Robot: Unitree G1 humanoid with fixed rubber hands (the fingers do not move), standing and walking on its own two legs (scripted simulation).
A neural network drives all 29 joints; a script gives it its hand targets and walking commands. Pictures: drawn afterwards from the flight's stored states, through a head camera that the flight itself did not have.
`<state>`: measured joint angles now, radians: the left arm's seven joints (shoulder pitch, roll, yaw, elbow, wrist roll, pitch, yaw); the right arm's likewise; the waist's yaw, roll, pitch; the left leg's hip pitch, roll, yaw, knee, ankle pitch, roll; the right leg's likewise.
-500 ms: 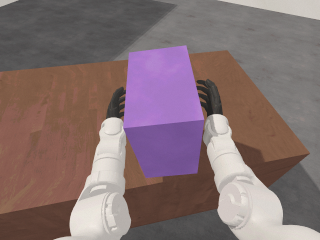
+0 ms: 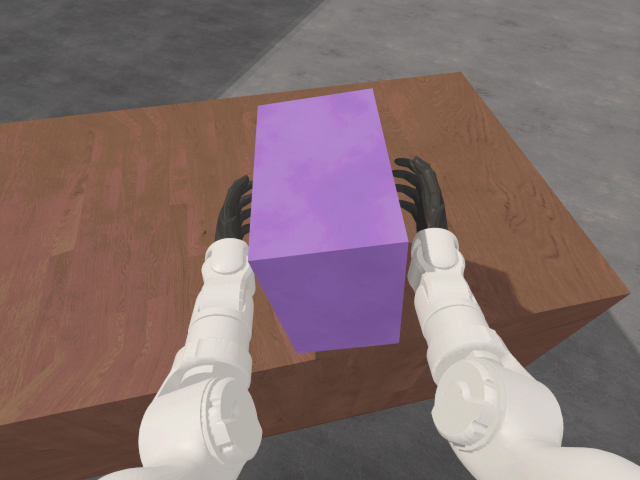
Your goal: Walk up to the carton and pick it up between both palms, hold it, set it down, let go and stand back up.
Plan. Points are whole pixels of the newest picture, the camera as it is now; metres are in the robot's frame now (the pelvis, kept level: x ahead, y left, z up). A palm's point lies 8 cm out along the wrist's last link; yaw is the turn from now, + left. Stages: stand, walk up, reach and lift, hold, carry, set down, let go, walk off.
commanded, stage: set down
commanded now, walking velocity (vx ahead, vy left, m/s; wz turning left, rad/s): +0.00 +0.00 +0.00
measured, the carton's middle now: (332, 230) +0.46 +0.00 +0.00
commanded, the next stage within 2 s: none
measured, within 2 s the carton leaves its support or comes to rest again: neither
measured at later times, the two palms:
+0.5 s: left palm (243, 239) +0.43 +0.13 +0.02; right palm (427, 225) +0.43 -0.13 +0.05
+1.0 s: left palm (243, 242) +0.42 +0.13 +0.02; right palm (427, 227) +0.42 -0.12 +0.05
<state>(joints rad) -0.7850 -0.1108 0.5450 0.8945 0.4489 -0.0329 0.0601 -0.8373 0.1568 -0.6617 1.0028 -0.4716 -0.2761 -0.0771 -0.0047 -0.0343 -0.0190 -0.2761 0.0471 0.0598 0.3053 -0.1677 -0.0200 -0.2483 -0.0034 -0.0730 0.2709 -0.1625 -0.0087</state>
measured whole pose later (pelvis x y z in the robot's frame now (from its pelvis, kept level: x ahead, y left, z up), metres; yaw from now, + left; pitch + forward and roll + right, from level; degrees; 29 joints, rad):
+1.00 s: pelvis +0.00 +0.00 +0.00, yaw -1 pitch +15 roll +0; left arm -0.84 -0.11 0.64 0.99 0.50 -0.17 0.09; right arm -0.87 0.17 -0.76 1.00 -0.58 -0.31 -0.05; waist -0.01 -0.05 -0.06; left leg -0.41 0.05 0.09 0.29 -0.14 -0.02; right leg -0.40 -0.01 -0.08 0.28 -0.14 -0.01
